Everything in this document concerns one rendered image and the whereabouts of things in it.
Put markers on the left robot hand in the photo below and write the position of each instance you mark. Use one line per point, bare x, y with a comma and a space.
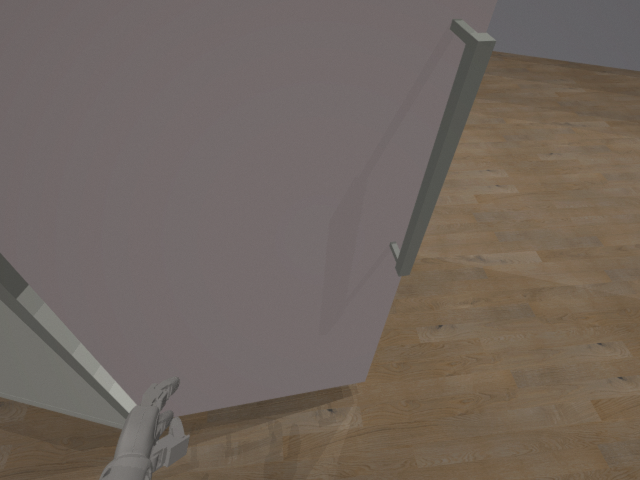
144, 425

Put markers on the handle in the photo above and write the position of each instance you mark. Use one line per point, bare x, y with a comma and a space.
474, 61

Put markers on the fridge door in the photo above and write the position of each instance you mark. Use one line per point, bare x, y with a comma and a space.
208, 189

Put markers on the left robot forearm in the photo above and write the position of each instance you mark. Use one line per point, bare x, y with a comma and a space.
128, 467

